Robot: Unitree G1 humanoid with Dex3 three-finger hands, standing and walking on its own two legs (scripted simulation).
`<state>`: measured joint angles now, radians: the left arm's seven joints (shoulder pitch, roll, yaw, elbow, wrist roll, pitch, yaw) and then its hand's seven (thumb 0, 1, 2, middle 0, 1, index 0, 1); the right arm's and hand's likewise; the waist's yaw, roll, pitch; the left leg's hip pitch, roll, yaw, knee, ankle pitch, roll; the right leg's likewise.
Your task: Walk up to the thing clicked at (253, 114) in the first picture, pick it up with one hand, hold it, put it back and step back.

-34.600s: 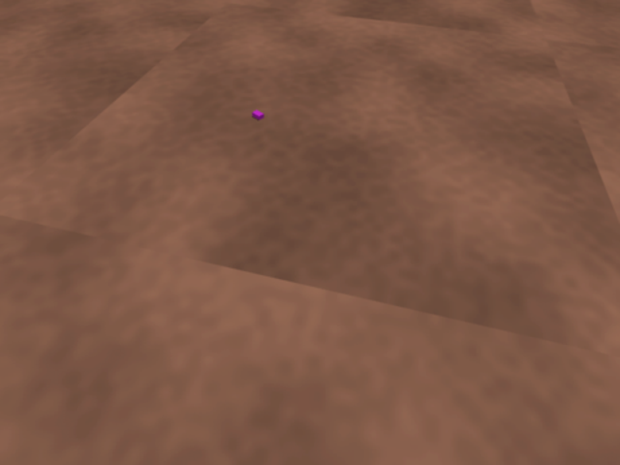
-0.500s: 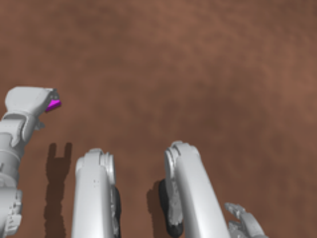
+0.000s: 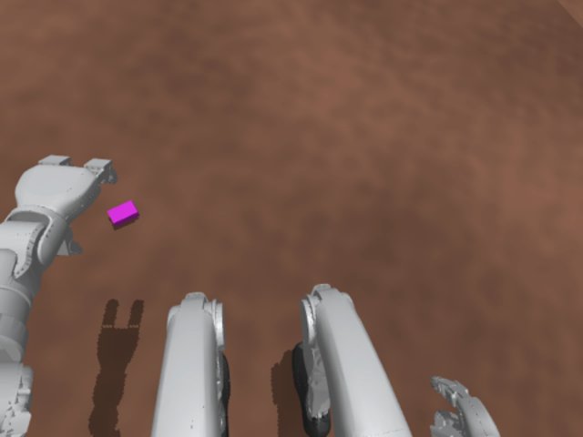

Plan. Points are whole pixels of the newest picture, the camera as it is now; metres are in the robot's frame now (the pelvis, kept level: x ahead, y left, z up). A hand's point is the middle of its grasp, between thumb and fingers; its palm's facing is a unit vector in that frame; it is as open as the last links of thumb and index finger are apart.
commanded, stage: go down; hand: left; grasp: from above
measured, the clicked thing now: (123, 213) +0.57 +0.33 -0.47
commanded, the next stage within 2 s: approach in 1.90 s
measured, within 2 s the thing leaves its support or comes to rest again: neither
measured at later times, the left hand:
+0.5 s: hand (46, 205) +0.41 +0.29 -0.04, palm faces -0.42 +0.04 -0.91, open 13.6 cm
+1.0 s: hand (31, 198) +0.42 +0.30 -0.02, palm faces -0.42 +0.04 -0.90, open 13.9 cm
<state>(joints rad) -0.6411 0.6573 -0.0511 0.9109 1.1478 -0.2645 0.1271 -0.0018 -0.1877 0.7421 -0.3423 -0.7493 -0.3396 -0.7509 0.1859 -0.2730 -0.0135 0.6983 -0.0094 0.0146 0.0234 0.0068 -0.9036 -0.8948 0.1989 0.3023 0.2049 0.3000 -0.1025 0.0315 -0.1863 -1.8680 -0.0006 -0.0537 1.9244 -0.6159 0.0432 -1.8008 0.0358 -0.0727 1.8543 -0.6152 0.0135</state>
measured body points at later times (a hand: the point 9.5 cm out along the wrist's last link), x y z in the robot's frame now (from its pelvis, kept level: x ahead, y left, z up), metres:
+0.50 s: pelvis +0.01 +0.00 +0.05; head +0.17 +0.05 +0.47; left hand +0.43 +0.29 +0.01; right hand +0.10 -0.27 -0.07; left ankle +0.09 +0.10 -0.45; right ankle +0.10 -0.12 -0.45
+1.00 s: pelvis +0.02 +0.01 +0.08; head +0.17 +0.05 +0.50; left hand +0.43 +0.30 +0.04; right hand +0.11 -0.26 -0.04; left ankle +0.09 +0.10 -0.45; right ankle +0.10 -0.12 -0.45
